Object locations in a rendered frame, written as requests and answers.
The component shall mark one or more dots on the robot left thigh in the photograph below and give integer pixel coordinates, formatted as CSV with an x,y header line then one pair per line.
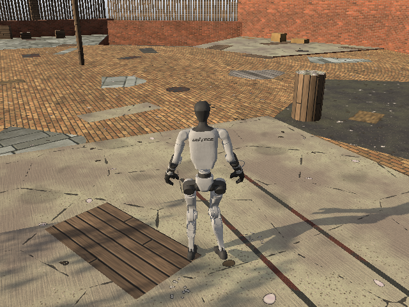
x,y
189,190

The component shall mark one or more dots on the right robot foot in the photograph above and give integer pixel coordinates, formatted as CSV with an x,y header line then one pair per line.
x,y
222,254

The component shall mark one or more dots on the left robot hand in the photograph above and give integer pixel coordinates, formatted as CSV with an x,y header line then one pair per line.
x,y
167,178

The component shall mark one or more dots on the robot left upper arm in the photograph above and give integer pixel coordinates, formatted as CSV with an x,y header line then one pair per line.
x,y
178,149

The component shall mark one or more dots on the robot right upper arm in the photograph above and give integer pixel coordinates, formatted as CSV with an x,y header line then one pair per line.
x,y
223,134

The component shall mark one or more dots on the right robot hand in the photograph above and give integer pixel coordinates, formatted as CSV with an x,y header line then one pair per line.
x,y
236,175

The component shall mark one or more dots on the right robot forearm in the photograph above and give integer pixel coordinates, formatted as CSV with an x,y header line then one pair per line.
x,y
236,166

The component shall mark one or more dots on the left robot forearm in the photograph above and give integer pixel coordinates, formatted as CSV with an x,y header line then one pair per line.
x,y
171,167

